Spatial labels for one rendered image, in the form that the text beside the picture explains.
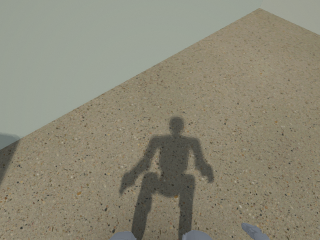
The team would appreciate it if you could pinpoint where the robot right thigh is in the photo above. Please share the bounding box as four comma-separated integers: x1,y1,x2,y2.
182,230,213,240

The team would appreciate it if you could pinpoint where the right robot hand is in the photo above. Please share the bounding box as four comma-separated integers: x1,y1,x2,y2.
241,222,270,240

